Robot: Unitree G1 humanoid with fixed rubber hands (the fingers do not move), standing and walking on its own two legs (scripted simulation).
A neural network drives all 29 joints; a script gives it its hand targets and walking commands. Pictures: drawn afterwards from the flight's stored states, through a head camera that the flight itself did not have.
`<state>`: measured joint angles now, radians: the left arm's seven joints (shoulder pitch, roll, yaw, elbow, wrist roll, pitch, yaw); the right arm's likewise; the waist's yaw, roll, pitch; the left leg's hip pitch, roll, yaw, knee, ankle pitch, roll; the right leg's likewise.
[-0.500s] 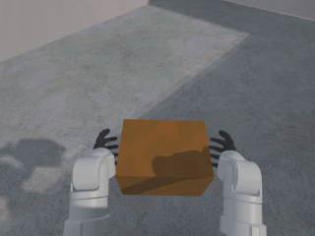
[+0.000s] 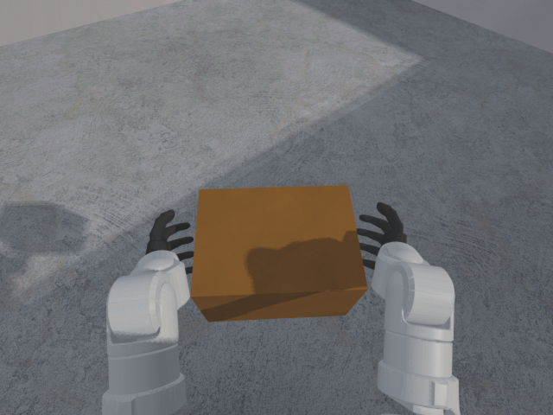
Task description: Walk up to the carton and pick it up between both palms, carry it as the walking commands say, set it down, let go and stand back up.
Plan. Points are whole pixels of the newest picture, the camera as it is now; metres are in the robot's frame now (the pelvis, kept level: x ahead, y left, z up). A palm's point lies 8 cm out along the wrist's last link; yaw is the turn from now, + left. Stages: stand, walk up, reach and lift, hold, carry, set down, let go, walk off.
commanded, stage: carry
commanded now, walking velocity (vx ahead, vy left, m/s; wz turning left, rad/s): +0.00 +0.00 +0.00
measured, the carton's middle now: (275, 255) +0.35 +0.03 +0.01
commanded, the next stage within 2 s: none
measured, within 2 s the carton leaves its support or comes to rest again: neither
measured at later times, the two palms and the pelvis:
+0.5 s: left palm (250, 302) +0.25 +0.06 +0.07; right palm (493, 306) +0.26 -0.24 +0.09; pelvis -0.03 -0.09 +0.00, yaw +1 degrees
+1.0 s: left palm (247, 295) +0.25 +0.06 +0.07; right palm (489, 315) +0.25 -0.24 +0.08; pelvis -0.03 -0.08 +0.00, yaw +1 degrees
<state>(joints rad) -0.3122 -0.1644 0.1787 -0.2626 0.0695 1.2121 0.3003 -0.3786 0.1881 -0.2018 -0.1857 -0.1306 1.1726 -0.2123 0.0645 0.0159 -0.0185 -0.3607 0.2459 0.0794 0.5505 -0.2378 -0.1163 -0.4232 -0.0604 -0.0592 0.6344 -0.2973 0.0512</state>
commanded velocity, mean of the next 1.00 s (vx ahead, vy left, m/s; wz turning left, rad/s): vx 0.00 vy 0.00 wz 0.00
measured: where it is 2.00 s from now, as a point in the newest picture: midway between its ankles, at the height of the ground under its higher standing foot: outside the picture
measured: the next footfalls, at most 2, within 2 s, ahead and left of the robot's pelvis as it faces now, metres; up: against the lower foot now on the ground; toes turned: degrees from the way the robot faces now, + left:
right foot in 0.02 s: +0.07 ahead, -0.18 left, +0.00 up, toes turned -6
left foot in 0.36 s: -0.01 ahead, +0.03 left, +0.00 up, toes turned +9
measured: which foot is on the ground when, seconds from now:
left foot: down 0.00-0.04, up 0.06-0.34, down 0.36-1.00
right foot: up 0.00-0.00, down 0.02-1.00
